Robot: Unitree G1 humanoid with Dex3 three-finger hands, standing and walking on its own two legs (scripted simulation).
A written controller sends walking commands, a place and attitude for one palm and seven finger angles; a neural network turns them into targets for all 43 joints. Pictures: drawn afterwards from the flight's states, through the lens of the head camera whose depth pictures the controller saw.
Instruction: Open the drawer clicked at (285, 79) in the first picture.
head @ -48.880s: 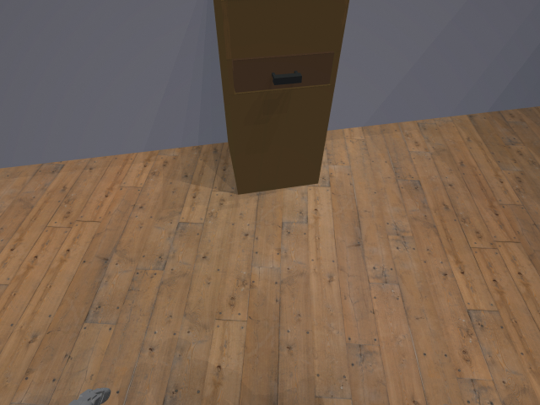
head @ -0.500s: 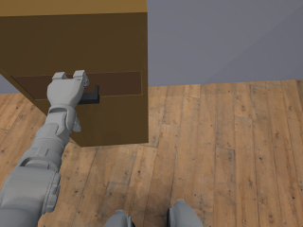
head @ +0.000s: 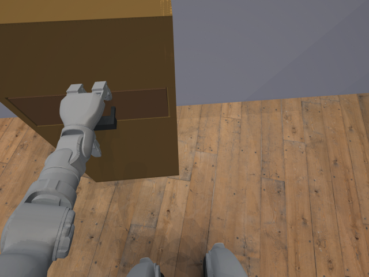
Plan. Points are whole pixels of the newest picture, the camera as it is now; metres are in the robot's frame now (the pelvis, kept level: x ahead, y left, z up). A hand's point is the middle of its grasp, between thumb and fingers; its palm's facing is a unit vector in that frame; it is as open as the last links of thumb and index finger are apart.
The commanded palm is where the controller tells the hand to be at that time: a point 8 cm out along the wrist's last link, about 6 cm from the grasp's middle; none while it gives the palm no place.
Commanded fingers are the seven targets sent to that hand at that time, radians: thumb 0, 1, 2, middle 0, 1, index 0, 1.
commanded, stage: move the hooked fingers above the handle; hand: left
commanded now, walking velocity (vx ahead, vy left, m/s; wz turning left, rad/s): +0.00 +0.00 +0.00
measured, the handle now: (96, 117) +0.53 +0.21 -0.06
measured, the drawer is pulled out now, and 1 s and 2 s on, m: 0.00 0.00 0.00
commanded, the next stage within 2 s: none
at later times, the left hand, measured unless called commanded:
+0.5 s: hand (99, 117) +0.48 +0.17 +0.00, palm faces +0.05 -0.06 -1.00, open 13.8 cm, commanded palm +0.45 +0.21 +0.05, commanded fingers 0.00 -0.50 0.30 -0.30 -1.20 -0.30 -1.20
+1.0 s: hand (100, 119) +0.48 +0.17 -0.01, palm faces +0.04 -0.10 -0.99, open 13.8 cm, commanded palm +0.46 +0.22 +0.05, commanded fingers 0.00 -0.50 0.30 -0.30 -1.20 -0.30 -1.20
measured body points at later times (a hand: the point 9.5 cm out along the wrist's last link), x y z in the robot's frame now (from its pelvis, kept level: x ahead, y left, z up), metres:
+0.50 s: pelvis -0.01 +0.00 +0.00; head +0.12 +0.00 +0.43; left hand +0.47 +0.17 +0.05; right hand +0.02 -0.28 -0.13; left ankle -0.02 +0.11 -0.68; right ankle +0.03 -0.13 -0.68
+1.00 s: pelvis -0.01 +0.00 -0.01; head +0.12 +0.00 +0.42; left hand +0.47 +0.18 +0.05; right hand +0.00 -0.29 -0.14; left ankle -0.02 +0.11 -0.68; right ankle +0.03 -0.13 -0.68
